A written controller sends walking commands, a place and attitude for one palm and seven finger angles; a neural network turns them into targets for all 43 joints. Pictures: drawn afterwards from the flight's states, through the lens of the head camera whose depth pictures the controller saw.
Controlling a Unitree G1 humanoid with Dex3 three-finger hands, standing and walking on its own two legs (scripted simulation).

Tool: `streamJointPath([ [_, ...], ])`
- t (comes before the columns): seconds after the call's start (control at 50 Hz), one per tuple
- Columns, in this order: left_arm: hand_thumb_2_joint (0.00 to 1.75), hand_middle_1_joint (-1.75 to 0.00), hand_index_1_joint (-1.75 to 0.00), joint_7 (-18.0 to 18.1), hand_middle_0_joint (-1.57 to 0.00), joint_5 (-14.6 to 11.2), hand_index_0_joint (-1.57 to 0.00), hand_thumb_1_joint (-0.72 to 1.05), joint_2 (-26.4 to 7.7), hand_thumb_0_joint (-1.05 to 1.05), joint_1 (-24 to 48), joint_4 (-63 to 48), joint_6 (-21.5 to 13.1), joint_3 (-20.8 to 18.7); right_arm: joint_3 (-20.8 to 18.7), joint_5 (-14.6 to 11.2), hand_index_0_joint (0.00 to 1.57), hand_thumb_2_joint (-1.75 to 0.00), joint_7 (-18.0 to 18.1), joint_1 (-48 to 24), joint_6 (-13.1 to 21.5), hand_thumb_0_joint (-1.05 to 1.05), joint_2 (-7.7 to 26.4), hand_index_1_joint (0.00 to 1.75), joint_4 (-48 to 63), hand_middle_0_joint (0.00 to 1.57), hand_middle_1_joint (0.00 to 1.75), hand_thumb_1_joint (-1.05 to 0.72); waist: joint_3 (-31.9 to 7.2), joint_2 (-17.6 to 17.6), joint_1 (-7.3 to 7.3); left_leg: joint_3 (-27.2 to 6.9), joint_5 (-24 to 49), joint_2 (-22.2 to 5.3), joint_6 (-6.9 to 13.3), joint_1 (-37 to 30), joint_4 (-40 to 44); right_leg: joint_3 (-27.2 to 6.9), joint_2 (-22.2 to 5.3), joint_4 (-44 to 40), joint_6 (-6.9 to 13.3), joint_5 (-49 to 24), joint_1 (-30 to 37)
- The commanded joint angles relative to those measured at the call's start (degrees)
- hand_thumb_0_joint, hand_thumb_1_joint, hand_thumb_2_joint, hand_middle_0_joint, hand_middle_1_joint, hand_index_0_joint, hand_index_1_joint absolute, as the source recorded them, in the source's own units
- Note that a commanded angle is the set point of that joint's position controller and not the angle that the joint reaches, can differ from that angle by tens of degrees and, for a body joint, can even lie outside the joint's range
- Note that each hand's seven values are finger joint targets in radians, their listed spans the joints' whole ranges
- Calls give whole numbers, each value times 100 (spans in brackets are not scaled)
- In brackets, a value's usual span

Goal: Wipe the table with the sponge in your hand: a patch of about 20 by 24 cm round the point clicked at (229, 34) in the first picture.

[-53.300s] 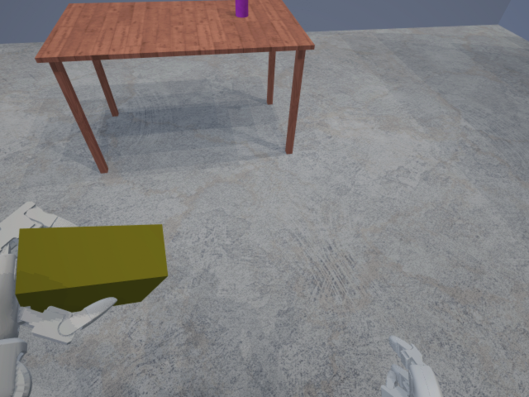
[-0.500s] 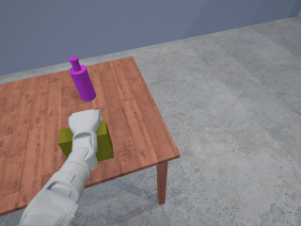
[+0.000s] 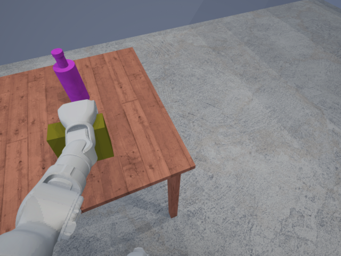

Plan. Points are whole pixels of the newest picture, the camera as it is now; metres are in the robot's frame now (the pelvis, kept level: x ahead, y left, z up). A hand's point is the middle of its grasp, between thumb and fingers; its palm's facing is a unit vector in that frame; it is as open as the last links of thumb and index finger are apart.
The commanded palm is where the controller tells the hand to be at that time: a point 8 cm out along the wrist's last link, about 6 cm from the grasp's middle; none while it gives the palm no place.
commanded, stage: wipe forward along the third lane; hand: left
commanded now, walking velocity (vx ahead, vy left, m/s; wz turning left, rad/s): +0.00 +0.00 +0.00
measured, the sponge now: (85, 146) +0.42 +0.25 -0.04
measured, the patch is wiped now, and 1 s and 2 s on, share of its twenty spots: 1.00 1.00 1.00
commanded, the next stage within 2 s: wipe back along the third lane in 0.66 s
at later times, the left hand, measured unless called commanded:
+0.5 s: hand (79, 115) +0.48 +0.26 +0.02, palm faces -0.12 +0.01 -0.99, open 10.1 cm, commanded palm +0.47 +0.24 +0.05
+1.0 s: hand (79, 110) +0.50 +0.26 +0.02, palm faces -0.08 +0.02 -1.00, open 10.2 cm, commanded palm +0.48 +0.23 +0.05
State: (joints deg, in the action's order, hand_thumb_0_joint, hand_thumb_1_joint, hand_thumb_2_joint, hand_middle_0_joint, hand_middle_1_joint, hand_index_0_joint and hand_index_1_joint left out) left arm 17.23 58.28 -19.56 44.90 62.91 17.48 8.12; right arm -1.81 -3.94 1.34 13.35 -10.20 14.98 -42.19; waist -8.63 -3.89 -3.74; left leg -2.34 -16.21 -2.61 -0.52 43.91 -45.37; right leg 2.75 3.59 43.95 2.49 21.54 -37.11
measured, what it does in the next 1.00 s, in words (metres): stands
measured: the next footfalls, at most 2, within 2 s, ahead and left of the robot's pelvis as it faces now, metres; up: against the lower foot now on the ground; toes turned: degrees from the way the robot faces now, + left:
none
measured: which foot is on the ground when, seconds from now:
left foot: down 0.00-1.00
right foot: down 0.00-1.00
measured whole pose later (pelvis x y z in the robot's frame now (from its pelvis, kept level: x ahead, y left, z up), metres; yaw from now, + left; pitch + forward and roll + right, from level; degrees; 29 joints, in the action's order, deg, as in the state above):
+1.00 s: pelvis +0.00 +0.04 -0.02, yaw -3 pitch +21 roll -5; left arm 18.2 60.0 -24.6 58.7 71.9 20.9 7.1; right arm -1.5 -2.2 -1.4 18.9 -9.6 13.6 -42.6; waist -10.1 -3.5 -7.9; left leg -0.5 -18.5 -2.7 2.2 55.2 -52.2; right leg 0.8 3.4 47.2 -0.7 21.5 -47.2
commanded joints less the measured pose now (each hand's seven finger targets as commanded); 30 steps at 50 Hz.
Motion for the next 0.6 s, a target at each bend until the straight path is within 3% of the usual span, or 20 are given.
streamJointPath([
  [0.0,130,-160,-160,167,-120,236,-120,10,-1156,0,1653,-169,84,-187,-272,18,20,-90,-12,141,178,0,795,30,496,20,30,-90,-1402,685,-202,255,285,232,353,-1034,252,-232,-99,-917,-95,-1240,358],
  [0.1,130,-160,-160,158,-120,240,-120,10,-1088,0,1683,-96,97,-137,-270,30,20,-90,-57,250,157,0,798,30,507,20,30,-90,-1474,672,-231,258,452,232,350,-1017,221,-192,-77,-858,-90,-1492,356],
  [0.26,130,-160,-160,166,-120,313,-120,10,-1513,0,1901,199,170,-363,-255,56,20,-90,-83,374,151,0,859,30,463,20,30,-90,-1465,626,-271,268,506,199,349,-974,205,-160,-57,-843,-80,-1484,256],
  [0.34,130,-160,-160,165,-120,372,-120,10,-1487,0,2213,330,184,-301,-263,64,20,-90,-105,455,166,0,874,30,434,20,30,-90,-1406,407,-339,184,479,156,332,-1099,220,-59,-10,-780,-45,-1159,-118],
  [0.38,130,-160,-160,156,-120,384,-120,10,-1199,0,2445,350,177,-126,-302,76,20,-90,-131,495,174,0,857,30,414,20,30,-90,-1491,328,-423,118,568,126,320,-1272,206,1,12,-711,-26,-1096,-331],
  [0.4,130,-160,-160,161,-120,391,-120,10,-1250,0,2413,380,181,-164,-300,90,20,-90,-139,538,182,0,862,30,411,20,30,-90,-1542,217,-378,116,552,128,319,-1295,193,9,33,-712,-19,-1029,-385],
  [0.58,130,-160,-160,215,-120,453,-120,10,-1196,0,3157,679,231,-143,-331,182,20,-90,-177,712,219,0,912,30,283,20,30,-90,-1659,218,-605,-71,506,47,288,-1327,57,123,84,-472,9,-821,-961],
])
